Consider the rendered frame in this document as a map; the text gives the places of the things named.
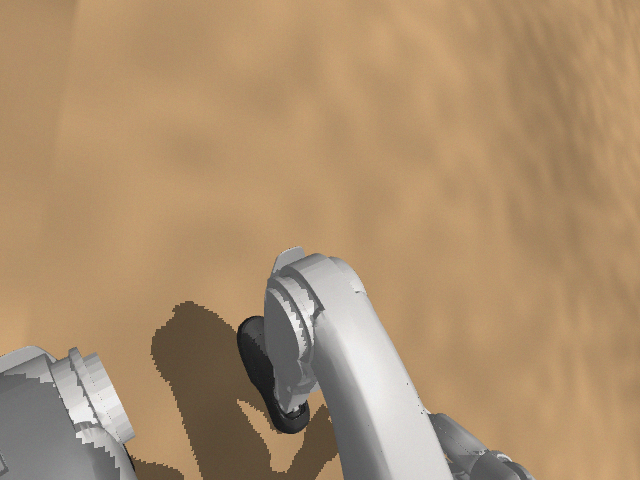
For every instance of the right robot foot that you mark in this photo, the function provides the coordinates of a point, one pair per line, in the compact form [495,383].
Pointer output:
[251,345]

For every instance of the right robot arm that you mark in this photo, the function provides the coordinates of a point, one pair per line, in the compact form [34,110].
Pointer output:
[495,465]

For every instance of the right robot hand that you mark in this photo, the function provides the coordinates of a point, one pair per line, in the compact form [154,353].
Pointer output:
[459,445]

